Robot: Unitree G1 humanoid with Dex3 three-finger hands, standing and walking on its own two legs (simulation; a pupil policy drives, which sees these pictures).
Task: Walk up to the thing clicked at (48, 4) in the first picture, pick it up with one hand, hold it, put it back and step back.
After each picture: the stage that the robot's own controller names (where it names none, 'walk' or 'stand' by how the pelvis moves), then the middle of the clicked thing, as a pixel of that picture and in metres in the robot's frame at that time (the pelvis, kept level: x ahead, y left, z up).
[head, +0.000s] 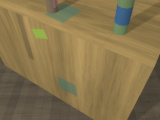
stand; (51, 1) +0.89 +0.21 +0.07
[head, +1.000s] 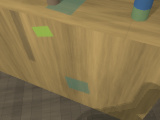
walk; out of the picture +0.80 +0.17 +0.12
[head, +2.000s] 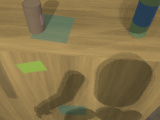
rise first; (34, 17) +0.59 +0.22 +0.11
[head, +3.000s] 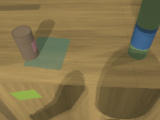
stand; (26, 43) +0.49 +0.24 +0.08
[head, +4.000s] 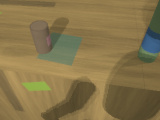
stand; (41, 37) +0.53 +0.20 +0.07
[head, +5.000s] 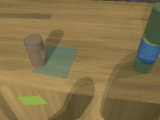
stand; (36, 51) +0.49 +0.22 +0.07
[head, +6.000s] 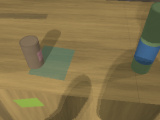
stand; (32, 52) +0.48 +0.23 +0.06
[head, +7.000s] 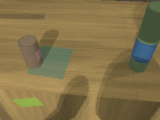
stand; (31, 52) +0.48 +0.23 +0.06
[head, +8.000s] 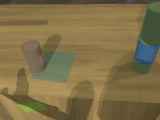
rise first; (34, 57) +0.46 +0.24 +0.07
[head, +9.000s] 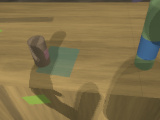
go down; (39, 52) +0.49 +0.24 +0.07
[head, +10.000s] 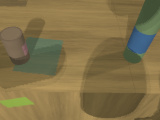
go down; (16, 46) +0.47 +0.22 +0.08
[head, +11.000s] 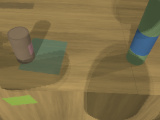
go down; (22, 46) +0.48 +0.22 +0.08
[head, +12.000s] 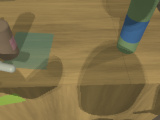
close in; (3, 41) +0.47 +0.25 +0.11
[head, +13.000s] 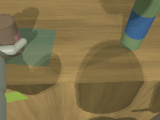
lift; (8, 36) +0.47 +0.23 +0.12
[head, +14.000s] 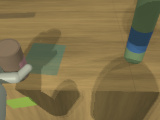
lift; (13, 61) +0.35 +0.22 +0.17
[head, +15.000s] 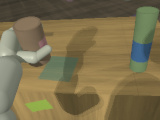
hold; (33, 42) +0.33 +0.16 +0.28
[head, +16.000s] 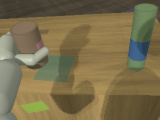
hold; (31, 45) +0.34 +0.16 +0.26
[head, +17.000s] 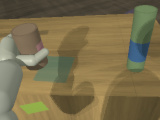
crouch; (31, 47) +0.35 +0.17 +0.25
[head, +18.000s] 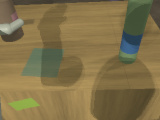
crouch; (6, 19) +0.45 +0.23 +0.26
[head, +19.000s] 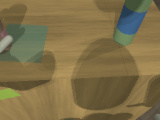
lower; out of the picture +0.48 +0.24 +0.12
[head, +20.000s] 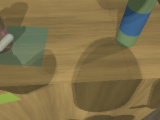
lower; out of the picture +0.48 +0.25 +0.12
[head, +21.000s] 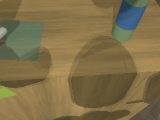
lower; out of the picture +0.50 +0.25 +0.13
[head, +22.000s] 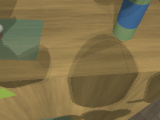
lower; out of the picture +0.51 +0.26 +0.13
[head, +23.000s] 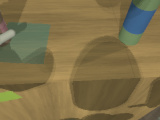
open; out of the picture +0.50 +0.25 +0.13
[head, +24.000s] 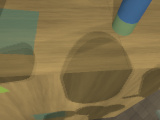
sink last; out of the picture +0.51 +0.25 +0.14
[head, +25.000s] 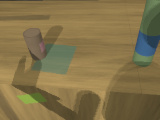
sink last; (35, 44) +0.52 +0.25 +0.10
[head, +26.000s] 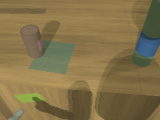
stand; (33, 42) +0.51 +0.24 +0.08
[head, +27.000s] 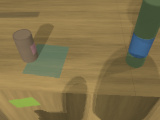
stand; (26, 46) +0.50 +0.25 +0.07
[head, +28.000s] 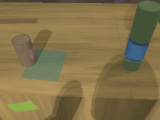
walk; (25, 51) +0.50 +0.25 +0.07
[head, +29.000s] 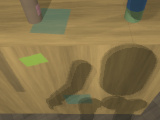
walk; (31, 7) +0.65 +0.25 +0.09
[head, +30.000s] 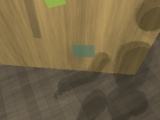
walk; out of the picture +1.02 +0.17 +0.10
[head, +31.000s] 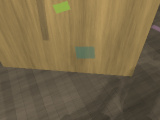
stand; out of the picture +1.20 +0.20 +0.09
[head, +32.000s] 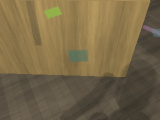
stand; out of the picture +1.18 +0.22 +0.06
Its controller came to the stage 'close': yes
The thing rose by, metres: 0.21
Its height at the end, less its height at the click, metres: +0.00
